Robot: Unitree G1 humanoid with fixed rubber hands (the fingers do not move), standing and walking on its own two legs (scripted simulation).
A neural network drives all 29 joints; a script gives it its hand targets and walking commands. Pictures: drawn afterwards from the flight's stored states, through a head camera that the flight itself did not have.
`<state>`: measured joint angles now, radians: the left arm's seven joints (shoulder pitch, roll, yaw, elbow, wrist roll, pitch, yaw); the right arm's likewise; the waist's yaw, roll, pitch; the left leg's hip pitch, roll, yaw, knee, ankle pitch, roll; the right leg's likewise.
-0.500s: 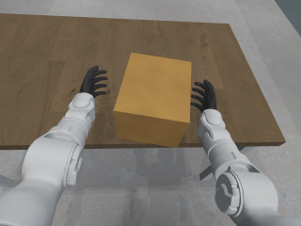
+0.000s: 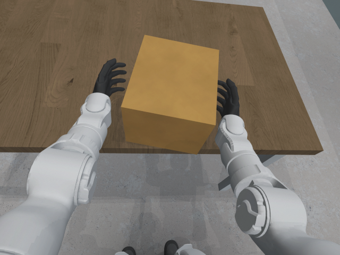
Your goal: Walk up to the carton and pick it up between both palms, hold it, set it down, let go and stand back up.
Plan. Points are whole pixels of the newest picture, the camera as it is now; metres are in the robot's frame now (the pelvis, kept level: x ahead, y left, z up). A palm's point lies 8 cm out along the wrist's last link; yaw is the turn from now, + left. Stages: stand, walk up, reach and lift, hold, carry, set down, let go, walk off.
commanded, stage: reach and lift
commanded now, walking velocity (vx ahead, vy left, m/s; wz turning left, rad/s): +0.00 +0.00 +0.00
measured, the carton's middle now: (171, 96) +0.49 -0.05 +0.02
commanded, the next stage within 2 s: none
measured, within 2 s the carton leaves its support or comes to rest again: neither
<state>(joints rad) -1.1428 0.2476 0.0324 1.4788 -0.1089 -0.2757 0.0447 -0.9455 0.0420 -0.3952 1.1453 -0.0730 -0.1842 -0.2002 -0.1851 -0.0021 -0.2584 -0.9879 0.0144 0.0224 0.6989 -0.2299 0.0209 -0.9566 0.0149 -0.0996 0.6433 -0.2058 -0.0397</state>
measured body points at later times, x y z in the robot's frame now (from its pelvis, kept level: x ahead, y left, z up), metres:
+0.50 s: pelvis +0.04 +0.01 +0.03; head +0.16 +0.02 +0.46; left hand +0.51 +0.09 +0.04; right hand +0.44 -0.18 +0.03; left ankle +0.03 +0.10 -0.70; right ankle +0.03 -0.10 -0.70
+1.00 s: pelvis +0.04 +0.01 +0.03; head +0.17 +0.03 +0.46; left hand +0.51 +0.09 +0.04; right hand +0.44 -0.18 +0.03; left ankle +0.03 +0.10 -0.70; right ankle +0.03 -0.10 -0.70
